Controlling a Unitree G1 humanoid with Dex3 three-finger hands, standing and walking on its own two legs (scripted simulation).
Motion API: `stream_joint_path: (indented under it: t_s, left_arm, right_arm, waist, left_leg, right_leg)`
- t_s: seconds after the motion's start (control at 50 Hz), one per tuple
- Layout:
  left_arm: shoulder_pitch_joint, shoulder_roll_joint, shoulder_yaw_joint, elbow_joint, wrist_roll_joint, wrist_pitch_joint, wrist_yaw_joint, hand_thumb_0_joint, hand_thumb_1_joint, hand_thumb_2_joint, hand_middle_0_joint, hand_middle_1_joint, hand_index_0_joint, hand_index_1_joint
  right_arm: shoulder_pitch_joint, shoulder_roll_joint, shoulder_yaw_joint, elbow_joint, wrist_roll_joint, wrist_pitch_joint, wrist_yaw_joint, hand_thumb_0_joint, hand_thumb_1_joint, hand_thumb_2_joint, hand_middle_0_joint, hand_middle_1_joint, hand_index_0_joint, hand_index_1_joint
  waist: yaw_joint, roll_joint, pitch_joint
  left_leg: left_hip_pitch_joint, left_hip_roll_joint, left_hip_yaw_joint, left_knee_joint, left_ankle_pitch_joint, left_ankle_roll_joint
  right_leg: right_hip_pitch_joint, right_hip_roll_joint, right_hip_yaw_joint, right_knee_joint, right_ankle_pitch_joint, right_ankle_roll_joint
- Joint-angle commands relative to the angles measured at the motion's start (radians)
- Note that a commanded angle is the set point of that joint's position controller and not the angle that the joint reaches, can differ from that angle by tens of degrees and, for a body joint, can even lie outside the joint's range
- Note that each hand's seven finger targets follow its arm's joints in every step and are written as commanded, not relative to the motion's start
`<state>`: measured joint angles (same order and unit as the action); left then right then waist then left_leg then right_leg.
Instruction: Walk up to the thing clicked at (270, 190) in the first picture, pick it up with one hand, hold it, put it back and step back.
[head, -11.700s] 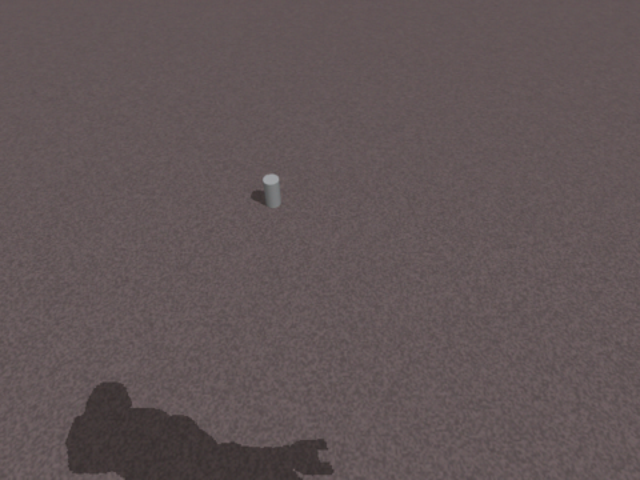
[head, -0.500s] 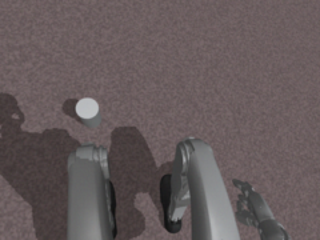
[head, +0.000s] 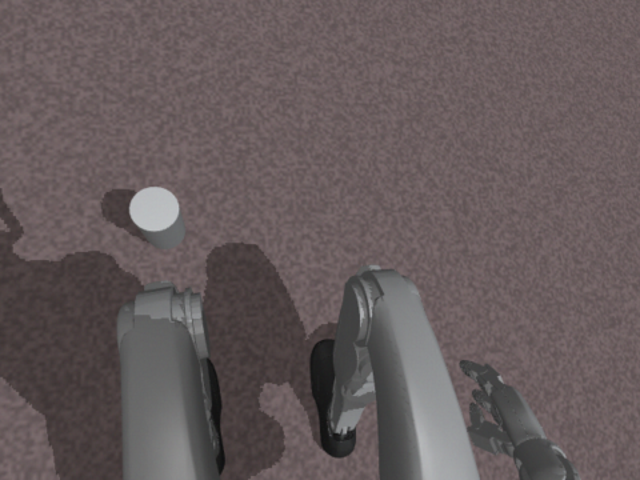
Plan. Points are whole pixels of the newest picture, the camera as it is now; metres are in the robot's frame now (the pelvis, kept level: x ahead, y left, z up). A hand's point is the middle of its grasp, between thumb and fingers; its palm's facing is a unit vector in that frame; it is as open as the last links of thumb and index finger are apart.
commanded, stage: go down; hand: left
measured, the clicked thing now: (160, 220) +0.45 +0.20 -0.30
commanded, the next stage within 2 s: none
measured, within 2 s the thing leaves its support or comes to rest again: neither
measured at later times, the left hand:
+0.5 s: hand out of the picture +0.40 +0.42 +0.01, palm faces +0.07 -1.00 -0.07, open 17.5 cm
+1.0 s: hand out of the picture +0.40 +0.42 +0.01, palm faces +0.04 -1.00 -0.07, open 17.5 cm
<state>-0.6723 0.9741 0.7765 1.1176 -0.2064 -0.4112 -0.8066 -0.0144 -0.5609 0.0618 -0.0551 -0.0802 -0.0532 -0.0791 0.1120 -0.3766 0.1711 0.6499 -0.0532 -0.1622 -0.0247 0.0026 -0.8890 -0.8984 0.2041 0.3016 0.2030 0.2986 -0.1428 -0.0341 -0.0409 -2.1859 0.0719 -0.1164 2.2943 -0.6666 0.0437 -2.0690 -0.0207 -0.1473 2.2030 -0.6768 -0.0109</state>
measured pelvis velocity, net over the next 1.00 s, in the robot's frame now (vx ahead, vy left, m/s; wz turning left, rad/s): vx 0.00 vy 0.00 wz -0.02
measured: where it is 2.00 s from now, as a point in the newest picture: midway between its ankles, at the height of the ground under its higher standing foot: (271, 427)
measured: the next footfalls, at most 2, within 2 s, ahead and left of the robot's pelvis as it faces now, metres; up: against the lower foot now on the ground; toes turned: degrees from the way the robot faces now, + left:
none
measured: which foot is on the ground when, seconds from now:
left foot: down 0.00-1.00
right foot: down 0.00-1.00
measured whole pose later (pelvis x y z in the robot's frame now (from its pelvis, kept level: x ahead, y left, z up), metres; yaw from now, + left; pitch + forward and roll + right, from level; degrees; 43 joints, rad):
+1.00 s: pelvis +0.00 +0.00 +0.00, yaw -1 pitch +30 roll -11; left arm -0.67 1.03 0.79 1.12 -0.27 -0.43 -0.89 -0.01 -0.58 0.07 -0.07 -0.09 -0.06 -0.09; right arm 0.09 -0.39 0.20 0.63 -0.05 -0.18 -0.03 0.00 -0.89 -0.90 0.20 0.30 0.20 0.30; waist -0.14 -0.04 -0.02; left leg -2.19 0.07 -0.13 2.31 -0.66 0.05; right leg -2.07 -0.01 -0.16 2.20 -0.67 0.00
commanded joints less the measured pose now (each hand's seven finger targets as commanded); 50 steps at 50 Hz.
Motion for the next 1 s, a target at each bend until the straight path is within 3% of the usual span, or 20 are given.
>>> stream_joint_path:
  t_s: [0.0,0.12,0.24,0.34,0.4,0.48,0.5,0.58,0.6,0.68,0.72,0.82,0.98]
  left_arm:
    - [-0.182,0.435,0.071,-0.196,-0.043,-0.054,-0.005,0.000,-0.554,0.065,-0.061,-0.077,-0.054,-0.079]
    - [-0.199,0.392,0.036,-0.198,-0.056,-0.057,-0.024,0.000,-0.569,0.077,-0.063,-0.085,-0.053,-0.092]
    - [-0.225,0.438,0.057,-0.265,-0.056,-0.062,-0.020,0.000,-0.561,0.052,-0.065,-0.078,-0.059,-0.079]
    - [-0.203,0.444,0.075,-0.227,-0.063,-0.055,-0.015,0.000,-0.565,0.071,-0.065,-0.083,-0.054,-0.089]
    - [-0.166,0.404,0.054,-0.166,-0.064,-0.050,-0.027,0.000,-0.530,0.081,-0.057,-0.084,-0.048,-0.088]
    - [-0.166,0.394,0.046,-0.147,-0.074,-0.060,-0.041,0.000,-0.538,0.070,-0.056,-0.078,-0.049,-0.080]
    - [-0.162,0.362,0.026,-0.140,-0.081,-0.064,-0.050,0.000,-0.549,0.070,-0.054,-0.084,-0.050,-0.084]
    - [-0.232,0.447,0.060,-0.269,-0.086,-0.085,-0.048,0.000,-0.545,0.066,-0.061,-0.081,-0.055,-0.083]
    - [-0.231,0.475,0.085,-0.301,-0.087,-0.088,-0.047,0.000,-0.551,0.065,-0.064,-0.091,-0.057,-0.093]
    - [-0.213,0.458,0.083,-0.279,-0.089,-0.072,-0.049,0.000,-0.572,0.069,-0.071,-0.091,-0.059,-0.097]
    - [-0.213,0.477,0.086,-0.274,-0.086,-0.064,-0.049,0.000,-0.572,0.076,-0.070,-0.093,-0.057,-0.101]
    - [-0.144,0.421,0.057,-0.159,-0.079,-0.043,-0.062,0.000,-0.582,0.067,-0.066,-0.083,-0.055,-0.089]
    - [-0.222,0.464,0.066,-0.175,-0.098,-0.073,-0.082,0.000,-0.573,0.057,-0.064,-0.084,-0.059,-0.085]
  right_arm:
    - [0.130,-0.258,-0.087,-0.042,0.008,-0.023,-0.015,0.000,-0.882,-0.898,0.200,0.300,0.200,0.300]
    - [0.128,-0.261,-0.086,-0.045,0.008,-0.029,-0.014,0.000,-0.882,-0.898,0.200,0.300,0.200,0.300]
    - [0.126,-0.271,-0.092,-0.039,0.010,-0.033,-0.018,0.000,-0.889,-0.898,0.200,0.300,0.200,0.300]
    - [0.122,-0.262,-0.081,-0.041,0.014,-0.030,-0.020,0.000,-0.886,-0.898,0.200,0.299,0.200,0.299]
    - [0.114,-0.264,-0.077,-0.048,0.014,-0.031,-0.020,0.000,-0.885,-0.898,0.200,0.299,0.200,0.299]
    - [0.113,-0.259,-0.071,-0.056,0.011,-0.035,-0.016,0.000,-0.883,-0.897,0.200,0.299,0.200,0.299]
    - [0.096,-0.262,-0.073,-0.059,0.012,-0.036,-0.016,0.000,-0.885,-0.897,0.200,0.300,0.200,0.300]
    - [0.114,-0.273,-0.081,-0.051,0.010,-0.039,-0.019,0.000,-0.882,-0.897,0.200,0.300,0.200,0.299]
    - [0.118,-0.280,-0.083,-0.052,0.011,-0.041,-0.018,0.000,-0.891,-0.898,0.200,0.299,0.200,0.299]
    - [0.123,-0.274,-0.077,-0.044,0.012,-0.036,-0.020,0.000,-0.889,-0.899,0.200,0.299,0.200,0.299]
    - [0.115,-0.274,-0.078,-0.043,0.015,-0.034,-0.022,0.000,-0.886,-0.898,0.200,0.299,0.199,0.299]
    - [0.112,-0.267,-0.064,-0.049,0.014,-0.031,-0.021,0.000,-0.886,-0.898,0.200,0.299,0.200,0.299]
    - [0.104,-0.279,-0.059,-0.061,0.014,-0.041,-0.020,0.000,-0.886,-0.897,0.200,0.299,0.200,0.299]
  waist:
    - [0.038,0.334,-0.636]
    - [0.018,0.337,-0.627]
    - [0.039,0.397,-0.666]
    - [0.035,0.347,-0.617]
    - [0.016,0.323,-0.563]
    - [0.007,0.280,-0.571]
    - [0.007,0.290,-0.559]
    - [0.026,0.367,-0.655]
    - [0.038,0.390,-0.693]
    - [0.033,0.398,-0.689]
    - [0.041,0.399,-0.664]
    - [0.019,0.338,-0.575]
    - [-0.007,0.301,-0.588]
  left_leg:
    - [0.542,-0.019,-0.006,-0.296,0.141,-0.019]
    - [0.547,-0.015,-0.018,-0.292,0.122,-0.022]
    - [0.612,-0.013,-0.027,-0.309,0.130,-0.031]
    - [0.553,-0.017,-0.023,-0.305,0.105,-0.023]
    - [0.521,-0.017,-0.031,-0.304,0.089,-0.020]
    - [0.490,-0.019,-0.019,-0.277,0.117,-0.014]
    - [0.507,-0.015,-0.026,-0.281,0.101,-0.016]
    - [0.570,-0.014,-0.021,-0.288,0.121,-0.024]
    - [0.616,-0.014,-0.025,-0.289,0.164,-0.030]
    - [0.632,-0.015,-0.033,-0.295,0.197,-0.031]
    - [0.608,-0.015,-0.031,-0.304,0.154,-0.030]
    - [0.543,-0.018,-0.029,-0.288,0.166,-0.023]
    - [0.502,-0.018,-0.020,-0.266,0.108,-0.013]
  right_leg:
    - [0.249,0.047,0.010,-0.200,0.132,-0.035]
    - [0.219,0.050,0.000,-0.191,0.121,-0.036]
    - [0.188,0.047,0.003,-0.183,0.122,-0.040]
    - [0.200,0.050,0.003,-0.192,0.108,-0.036]
    - [0.185,0.052,-0.007,-0.193,0.100,-0.036]
    - [0.226,0.057,-0.005,-0.200,0.120,-0.033]
    - [0.194,0.055,-0.008,-0.193,0.109,-0.034]
    - [0.234,0.053,0.000,-0.192,0.121,-0.034]
    - [0.229,0.053,-0.001,-0.179,0.146,-0.036]
    - [0.217,0.050,-0.001,-0.177,0.158,-0.038]
    - [0.202,0.050,0.002,-0.179,0.132,-0.039]
    - [0.199,0.053,-0.010,-0.182,0.145,-0.038]
    - [0.231,0.062,-0.009,-0.201,0.112,-0.031]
